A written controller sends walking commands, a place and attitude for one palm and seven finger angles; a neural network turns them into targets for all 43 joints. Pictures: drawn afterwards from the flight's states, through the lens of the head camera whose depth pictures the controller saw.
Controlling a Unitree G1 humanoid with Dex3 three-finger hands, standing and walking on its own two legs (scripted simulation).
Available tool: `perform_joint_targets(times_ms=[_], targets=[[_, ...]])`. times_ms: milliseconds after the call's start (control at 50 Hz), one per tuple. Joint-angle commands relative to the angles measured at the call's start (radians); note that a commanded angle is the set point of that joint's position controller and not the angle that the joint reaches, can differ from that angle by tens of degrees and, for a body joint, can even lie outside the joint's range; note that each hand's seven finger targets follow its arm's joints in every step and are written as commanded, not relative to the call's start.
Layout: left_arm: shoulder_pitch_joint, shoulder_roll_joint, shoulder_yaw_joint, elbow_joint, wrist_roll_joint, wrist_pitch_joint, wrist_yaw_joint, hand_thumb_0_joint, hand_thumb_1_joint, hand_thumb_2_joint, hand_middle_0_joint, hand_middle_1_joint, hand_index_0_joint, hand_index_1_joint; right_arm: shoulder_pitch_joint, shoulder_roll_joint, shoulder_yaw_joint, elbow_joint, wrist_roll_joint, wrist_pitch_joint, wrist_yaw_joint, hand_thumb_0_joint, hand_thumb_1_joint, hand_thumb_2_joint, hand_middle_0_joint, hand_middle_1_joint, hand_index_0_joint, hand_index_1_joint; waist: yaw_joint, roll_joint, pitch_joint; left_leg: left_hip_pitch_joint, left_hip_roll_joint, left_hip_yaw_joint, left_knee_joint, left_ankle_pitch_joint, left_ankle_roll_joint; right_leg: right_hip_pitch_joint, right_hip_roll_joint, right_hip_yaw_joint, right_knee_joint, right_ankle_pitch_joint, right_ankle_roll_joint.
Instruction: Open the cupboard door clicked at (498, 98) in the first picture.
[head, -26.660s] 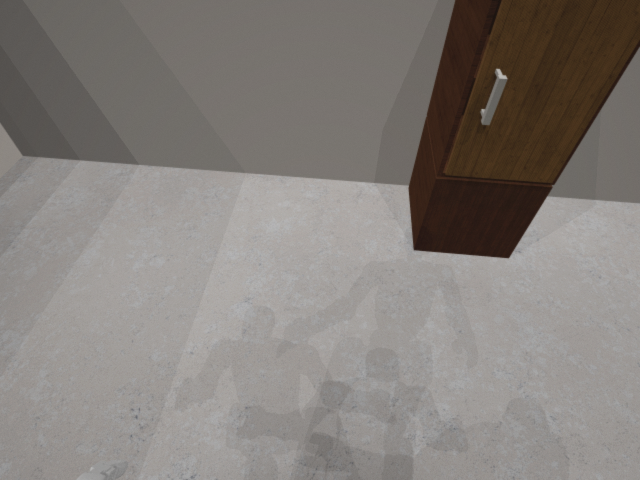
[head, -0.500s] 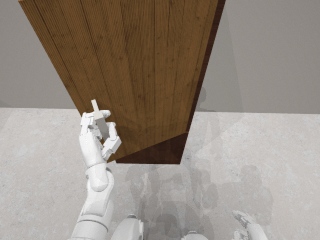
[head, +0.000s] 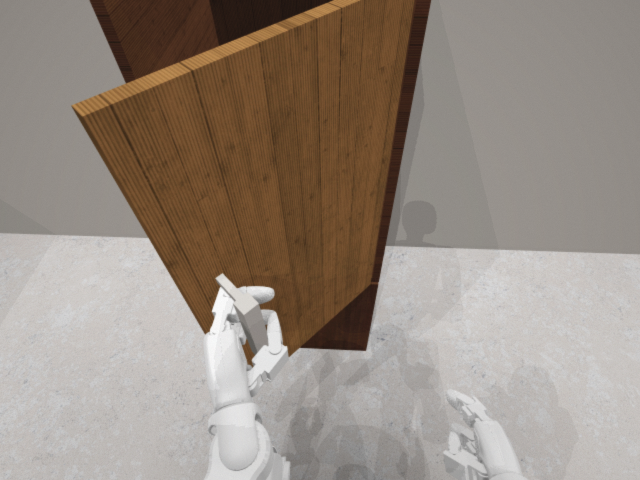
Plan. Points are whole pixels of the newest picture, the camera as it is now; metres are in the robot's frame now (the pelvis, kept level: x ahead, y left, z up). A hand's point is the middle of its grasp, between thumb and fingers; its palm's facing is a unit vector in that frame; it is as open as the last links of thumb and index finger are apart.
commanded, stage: open thumb and fingers to let go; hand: left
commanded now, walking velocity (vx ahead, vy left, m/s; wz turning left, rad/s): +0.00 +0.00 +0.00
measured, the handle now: (244, 318) +0.31 +0.11 +0.03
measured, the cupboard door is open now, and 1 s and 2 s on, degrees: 47 48 50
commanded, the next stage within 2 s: slide the hand sideways off the handle in 0.76 s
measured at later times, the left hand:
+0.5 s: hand (272, 345) +0.27 +0.07 +0.04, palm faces +0.35 -0.94 -0.01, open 13.1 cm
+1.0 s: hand (273, 371) +0.24 +0.07 +0.04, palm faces -0.02 -1.00 -0.04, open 15.8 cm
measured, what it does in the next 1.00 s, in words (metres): stands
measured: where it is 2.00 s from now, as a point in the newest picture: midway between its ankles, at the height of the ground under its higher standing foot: outside the picture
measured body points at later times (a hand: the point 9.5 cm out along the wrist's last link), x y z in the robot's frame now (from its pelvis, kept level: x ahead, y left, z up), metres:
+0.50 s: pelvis +0.00 -0.01 -0.01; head +0.06 -0.03 +0.44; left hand +0.25 +0.12 +0.04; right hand +0.17 -0.23 -0.11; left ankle +0.05 +0.14 -0.65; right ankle -0.04 -0.08 -0.65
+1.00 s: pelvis -0.01 +0.01 -0.01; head +0.05 +0.00 +0.44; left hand +0.24 +0.12 +0.04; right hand +0.18 -0.20 -0.10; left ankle +0.05 +0.14 -0.65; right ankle -0.04 -0.08 -0.65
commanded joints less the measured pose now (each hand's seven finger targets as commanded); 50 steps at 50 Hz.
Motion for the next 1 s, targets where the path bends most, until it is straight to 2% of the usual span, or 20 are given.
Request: perform_joint_targets(times_ms=[0,40,60,100,180,240,280,320,360,460,500,640,720,780,840,860,880,920,940,980], targets=[[-0.15,-0.099,0.043,-0.195,0.008,-0.073,0.025,0.0,0.62,0.78,-0.38,-1.32,-0.38,-1.32,-0.069,-0.087,-0.046,-0.132,0.003,-0.047,-0.013,0.0,-0.9,-0.9,0.2,0.3,0.2,0.3,-0.003,-0.115,-0.211,0.207,-0.043,0.01,-0.066,0.179,0.045,0.038,-0.034,0.099,-0.217,0.491,0.061],[-0.097,-0.091,0.04,-0.213,0.005,-0.077,0.009,0.0,0.48,0.72,-0.37,-1.305,-0.37,-1.305,-0.056,-0.087,-0.051,-0.142,0.005,-0.046,-0.013,0.0,-0.9,-0.9,0.2,0.3,0.2,0.3,0.005,-0.126,-0.247,0.211,-0.043,0.014,-0.067,0.212,0.044,0.083,-0.04,0.106,-0.211,0.571,0.065],[-0.108,-0.102,0.022,-0.219,0.003,-0.077,0.002,0.0,0.41,0.69,-0.365,-1.298,-0.365,-1.298,-0.049,-0.087,-0.049,-0.14,0.006,-0.047,-0.012,0.0,-0.9,-0.9,0.2,0.3,0.2,0.3,-0.009,-0.122,-0.235,0.209,-0.044,0.014,-0.065,0.215,0.046,0.084,-0.046,0.11,-0.214,0.601,0.07],[-0.091,-0.087,0.028,-0.223,0.0,-0.083,-0.011,0.0,0.27,0.63,-0.355,-1.283,-0.355,-1.283,-0.04,-0.091,-0.052,-0.139,0.006,-0.048,-0.015,0.0,-0.9,-0.9,0.2,0.3,0.2,0.3,-0.016,-0.149,-0.22,0.197,-0.044,0.012,-0.059,0.211,0.045,0.093,-0.054,0.124,-0.219,0.642,0.08],[-0.122,-0.058,0.046,-0.223,-0.003,-0.104,-0.022,0.0,-0.01,0.51,-0.335,-1.253,-0.335,-1.253,-0.041,-0.096,-0.053,-0.129,0.007,-0.048,-0.019,0.0,-0.9,-0.9,0.2,0.3,0.2,0.3,-0.026,-0.158,-0.188,0.16,-0.043,0.007,-0.045,0.177,0.046,0.075,-0.064,0.148,-0.229,0.601,0.085],[-0.115,-0.054,0.046,-0.235,0.002,-0.125,-0.028,0.0,-0.22,0.42,-0.32,-1.23,-0.32,-1.23,-0.042,-0.099,-0.059,-0.128,0.006,-0.051,-0.02,0.0,-0.9,-0.9,0.2,0.3,0.2,0.3,-0.019,-0.144,-0.218,0.155,-0.043,0.006,-0.038,0.183,0.047,0.074,-0.063,0.15,-0.213,0.589,0.08],[-0.126,-0.063,0.033,-0.226,0.003,-0.13,-0.03,0.0,-0.36,0.36,-0.31,-1.215,-0.31,-1.215,-0.04,-0.101,-0.059,-0.128,0.007,-0.053,-0.02,0.0,-0.9,-0.9,0.2,0.3,0.2,0.3,-0.025,-0.139,-0.209,0.154,-0.043,0.006,-0.037,0.167,0.048,0.057,-0.063,0.149,-0.217,0.556,0.079],[-0.118,-0.041,0.052,-0.238,0.005,-0.135,-0.028,0.0,-0.5,0.3,-0.3,-1.2,-0.3,-1.2,-0.041,-0.101,-0.064,-0.128,0.009,-0.053,-0.023,0.0,-0.9,-0.9,0.2,0.3,0.2,0.3,-0.015,-0.135,-0.227,0.16,-0.041,0.006,-0.035,0.183,0.048,0.065,-0.06,0.148,-0.211,0.561,0.074],[-0.115,-0.06,0.038,-0.228,0.001,-0.13,-0.027,0.0,-0.5,0.3,-0.3,-1.2,-0.3,-1.2,-0.04,-0.1,-0.061,-0.133,0.01,-0.051,-0.022,0.0,-0.9,-0.9,0.2,0.3,0.2,0.3,-0.018,-0.142,-0.226,0.163,-0.042,0.009,-0.038,0.181,0.049,0.063,-0.061,0.143,-0.21,0.563,0.076],[-0.097,-0.09,0.016,-0.225,0.004,-0.111,-0.015,0.0,-0.5,0.3,-0.258,-0.95,-0.258,-0.95,-0.04,-0.102,-0.059,-0.144,0.01,-0.05,-0.021,0.0,-0.9,-0.9,0.2,0.3,0.2,0.3,-0.015,-0.123,-0.232,0.2,-0.041,0.014,-0.053,0.201,0.052,0.044,-0.043,0.101,-0.197,0.547,0.065],[-0.121,-0.084,0.021,-0.225,0.006,-0.108,-0.007,0.0,-0.5,0.3,-0.242,-0.85,-0.242,-0.85,-0.038,-0.104,-0.059,-0.139,0.009,-0.05,-0.022,0.0,-0.9,-0.9,0.2,0.3,0.2,0.3,-0.019,-0.137,-0.226,0.206,-0.038,0.01,-0.056,0.198,0.051,0.034,-0.038,0.092,-0.196,0.528,0.063],[-0.118,-0.112,0.001,-0.222,0.008,-0.091,0.005,0.0,-0.5,0.3,-0.183,-0.5,-0.183,-0.5,-0.057,-0.1,-0.053,-0.146,0.009,-0.051,-0.018,0.0,-0.9,-0.9,0.2,0.3,0.2,0.3,-0.011,-0.104,-0.231,0.229,-0.036,0.009,-0.064,0.209,0.052,0.012,-0.023,0.069,-0.19,0.484,0.05],[-0.152,-0.115,0.0,-0.213,0.014,-0.079,0.017,0.0,-0.5,0.3,-0.15,-0.3,-0.15,-0.3,-0.066,-0.099,-0.05,-0.147,0.012,-0.047,-0.016,0.0,-0.9,-0.9,0.2,0.3,0.2,0.3,-0.011,-0.093,-0.204,0.232,-0.033,0.003,-0.074,0.195,0.051,-0.011,-0.011,0.051,-0.19,0.411,0.039],[-0.163,-0.129,0.0,-0.206,0.014,-0.072,0.025,0.0,-0.5,0.3,-0.15,-0.3,-0.15,-0.3,-0.071,-0.096,-0.048,-0.144,0.009,-0.046,-0.014,0.0,-0.9,-0.9,0.2,0.3,0.2,0.3,-0.006,-0.093,-0.221,0.241,-0.034,0.002,-0.076,0.195,0.049,-0.014,-0.008,0.046,-0.185,0.401,0.037],[-0.187,-0.152,-0.024,-0.204,0.02,-0.063,0.028,0.0,-0.5,0.3,-0.15,-0.3,-0.15,-0.3,-0.081,-0.096,-0.047,-0.145,0.011,-0.045,-0.01,0.0,-0.9,-0.9,0.2,0.3,0.2,0.3,-0.011,-0.078,-0.206,0.246,-0.032,-0.002,-0.077,0.192,0.05,-0.034,-0.004,0.037,-0.181,0.373,0.031],[-0.176,-0.011,-0.215,-0.228,0.109,-0.106,-0.171,0.0,-0.5,0.3,-0.15,-0.3,-0.15,-0.3,-0.006,-0.144,-0.05,-0.136,0.026,-0.037,0.005,0.0,-0.9,-0.9,0.2,0.3,0.2,0.3,-0.109,-0.128,-0.157,0.231,-0.035,-0.001,-0.05,0.199,0.067,-0.084,-0.018,0.078,-0.171,0.436,0.043],[-0.191,0.037,-0.149,-0.279,0.065,-0.149,-0.282,0.0,-0.5,0.3,-0.15,-0.3,-0.15,-0.3,-0.015,-0.128,-0.061,-0.165,0.028,-0.033,0.004,0.0,-0.9,-0.9,0.2,0.3,0.2,0.3,-0.066,-0.099,-0.205,0.223,-0.036,0.002,-0.04,0.203,0.071,-0.049,-0.025,0.088,-0.163,0.474,0.038],[-0.214,0.088,-0.139,-0.356,0.007,-0.195,-0.439,0.0,-0.5,0.3,-0.15,-0.3,-0.15,-0.3,-0.006,-0.136,-0.064,-0.187,0.04,-0.034,-0.003,0.0,-0.9,-0.9,0.2,0.3,0.2,0.3,-0.066,-0.023,-0.262,0.262,-0.04,0.005,-0.028,0.223,0.074,-0.036,-0.026,0.095,-0.139,0.482,0.028],[-0.17,0.085,-0.126,-0.355,-0.037,-0.2,-0.494,0.0,-0.5,0.3,-0.15,-0.3,-0.15,-0.3,-0.006,-0.131,-0.063,-0.207,0.049,-0.037,-0.005,0.0,-0.9,-0.9,0.2,0.3,0.2,0.3,-0.056,-0.027,-0.263,0.272,-0.04,0.004,-0.031,0.21,0.073,-0.042,-0.024,0.089,-0.144,0.455,0.028],[-0.117,0.056,-0.089,-0.344,-0.124,-0.186,-0.53,0.0,-0.5,0.3,-0.15,-0.3,-0.15,-0.3,-0.016,-0.127,-0.058,-0.234,0.066,-0.042,-0.014,0.0,-0.9,-0.9,0.2,0.3,0.2,0.3,-0.049,-0.053,-0.22,0.264,-0.035,0.0,-0.044,0.167,0.07,-0.06,-0.013,0.074,-0.161,0.381,0.028]])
